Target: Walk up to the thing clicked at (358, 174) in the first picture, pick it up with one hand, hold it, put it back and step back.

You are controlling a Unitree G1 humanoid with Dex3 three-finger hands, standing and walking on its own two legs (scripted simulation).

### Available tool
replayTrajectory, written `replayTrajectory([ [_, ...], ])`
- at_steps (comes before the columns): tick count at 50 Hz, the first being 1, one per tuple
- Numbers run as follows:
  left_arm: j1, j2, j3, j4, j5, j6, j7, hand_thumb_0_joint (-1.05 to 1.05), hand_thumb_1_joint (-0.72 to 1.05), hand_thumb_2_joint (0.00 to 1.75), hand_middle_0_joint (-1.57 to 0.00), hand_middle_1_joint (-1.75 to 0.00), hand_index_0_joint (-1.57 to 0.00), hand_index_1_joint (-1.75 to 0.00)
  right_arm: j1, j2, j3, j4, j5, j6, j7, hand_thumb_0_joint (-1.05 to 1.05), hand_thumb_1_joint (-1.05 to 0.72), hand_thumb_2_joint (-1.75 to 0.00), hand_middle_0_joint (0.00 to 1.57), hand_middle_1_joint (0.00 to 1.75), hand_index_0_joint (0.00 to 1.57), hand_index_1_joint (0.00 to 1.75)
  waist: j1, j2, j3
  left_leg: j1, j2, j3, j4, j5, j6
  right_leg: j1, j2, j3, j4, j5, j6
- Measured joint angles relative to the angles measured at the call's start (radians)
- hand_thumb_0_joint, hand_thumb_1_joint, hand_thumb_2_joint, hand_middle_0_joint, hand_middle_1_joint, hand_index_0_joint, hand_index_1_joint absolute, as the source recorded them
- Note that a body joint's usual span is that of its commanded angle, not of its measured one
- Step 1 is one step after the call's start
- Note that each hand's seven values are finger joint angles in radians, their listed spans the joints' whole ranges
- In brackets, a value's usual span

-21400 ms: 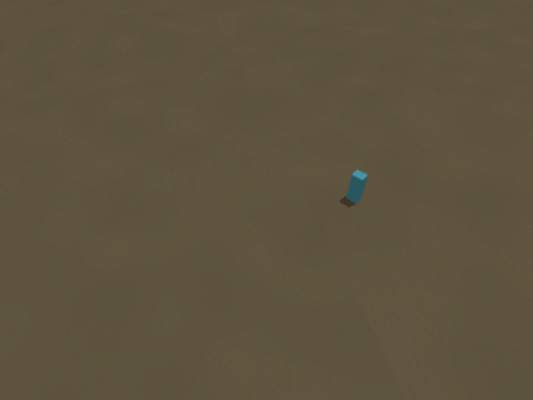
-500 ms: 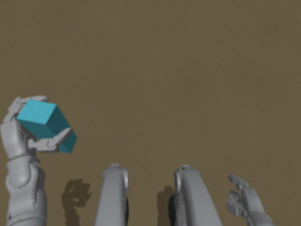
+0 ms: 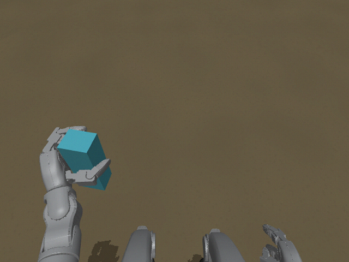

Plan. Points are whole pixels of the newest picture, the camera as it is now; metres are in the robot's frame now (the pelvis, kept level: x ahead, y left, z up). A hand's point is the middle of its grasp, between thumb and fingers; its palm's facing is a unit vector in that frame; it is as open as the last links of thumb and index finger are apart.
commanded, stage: hold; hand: left
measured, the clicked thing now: (88, 162) +0.35 +0.22 +0.00
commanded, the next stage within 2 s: crouch in 1.26 s
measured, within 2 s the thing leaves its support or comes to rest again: neither
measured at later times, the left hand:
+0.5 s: hand (84, 139) +0.36 +0.20 +0.09, palm faces +0.36 -0.93 -0.04, open 10.5 cm
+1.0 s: hand (87, 130) +0.36 +0.19 +0.11, palm faces +0.37 -0.93 -0.02, open 10.5 cm
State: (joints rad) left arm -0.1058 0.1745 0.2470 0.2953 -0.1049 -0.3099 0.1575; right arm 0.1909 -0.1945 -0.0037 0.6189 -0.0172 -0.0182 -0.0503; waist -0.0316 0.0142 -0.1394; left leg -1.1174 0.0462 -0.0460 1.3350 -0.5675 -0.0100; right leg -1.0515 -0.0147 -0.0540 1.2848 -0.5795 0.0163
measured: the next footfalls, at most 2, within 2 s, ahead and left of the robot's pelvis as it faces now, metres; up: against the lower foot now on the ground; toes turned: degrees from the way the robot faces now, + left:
none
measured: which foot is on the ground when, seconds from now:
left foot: down 0.00-1.00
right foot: down 0.00-1.00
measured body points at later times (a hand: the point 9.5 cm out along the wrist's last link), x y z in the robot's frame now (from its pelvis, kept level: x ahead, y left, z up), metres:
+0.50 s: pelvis +0.01 +0.00 +0.05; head +0.08 +0.01 +0.50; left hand +0.33 +0.25 +0.09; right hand +0.15 -0.24 -0.06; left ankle +0.03 +0.12 -0.62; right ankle +0.02 -0.13 -0.62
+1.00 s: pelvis +0.02 -0.01 +0.07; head +0.08 +0.00 +0.52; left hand +0.34 +0.23 +0.12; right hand +0.16 -0.24 -0.04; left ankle +0.03 +0.12 -0.62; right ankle +0.02 -0.13 -0.62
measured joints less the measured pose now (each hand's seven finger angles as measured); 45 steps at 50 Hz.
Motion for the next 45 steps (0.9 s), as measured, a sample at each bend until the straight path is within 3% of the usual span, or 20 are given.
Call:
replayTrajectory([
  [15, -0.020, -0.021, -0.039, 0.058, 0.028, -0.017, 0.032, -0.04, -0.34, 0.93, -0.77, -1.01, -0.67, -0.99, 0.027, 0.005, 0.004, 0.014, -0.019, 0.004, -0.007, 0.01, -0.88, -0.89, 0.20, 0.30, 0.20, 0.30, 0.000, -0.005, 0.036, 0.205, -0.003, 0.012, -0.181, 0.059, 0.001, 0.202, -0.002, 0.004, -0.181, 0.062, 0.002],
  [45, -0.033, -0.048, -0.064, 0.099, 0.024, -0.016, 0.054, -0.04, -0.34, 0.92, -0.77, -1.02, -0.67, -1.00, 0.023, 0.004, 0.006, 0.038, -0.025, 0.021, -0.014, 0.01, -0.89, -0.89, 0.20, 0.30, 0.20, 0.30, 0.011, -0.005, 0.078, 0.421, -0.002, 0.028, -0.370, 0.120, -0.007, 0.406, 0.001, 0.013, -0.357, 0.120, -0.004],
])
